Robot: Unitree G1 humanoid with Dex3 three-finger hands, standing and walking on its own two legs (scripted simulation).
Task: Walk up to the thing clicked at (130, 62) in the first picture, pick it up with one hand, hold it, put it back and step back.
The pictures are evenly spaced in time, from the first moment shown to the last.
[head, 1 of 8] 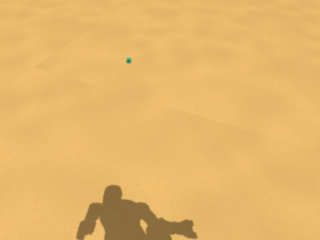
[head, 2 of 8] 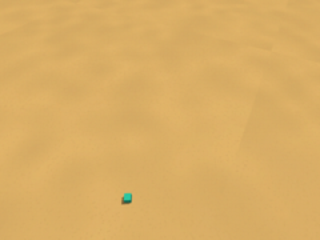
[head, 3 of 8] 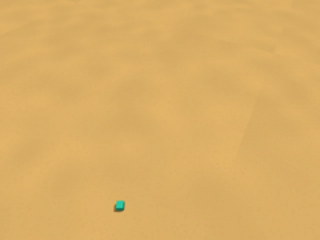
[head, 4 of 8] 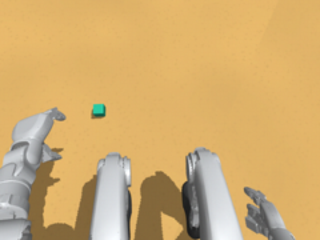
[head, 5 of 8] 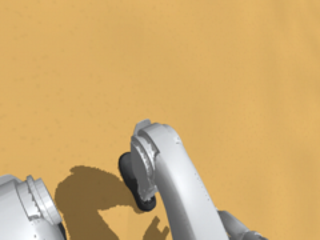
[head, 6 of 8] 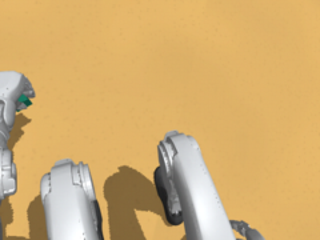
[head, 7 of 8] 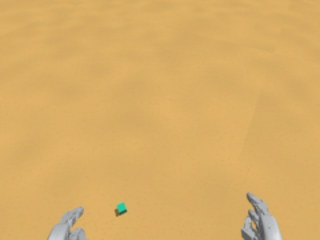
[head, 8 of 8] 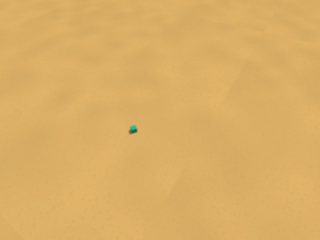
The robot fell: no
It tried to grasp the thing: yes
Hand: left
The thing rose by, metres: 0.67
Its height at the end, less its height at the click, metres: +0.00
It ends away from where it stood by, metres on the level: 0.03
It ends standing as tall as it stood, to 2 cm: yes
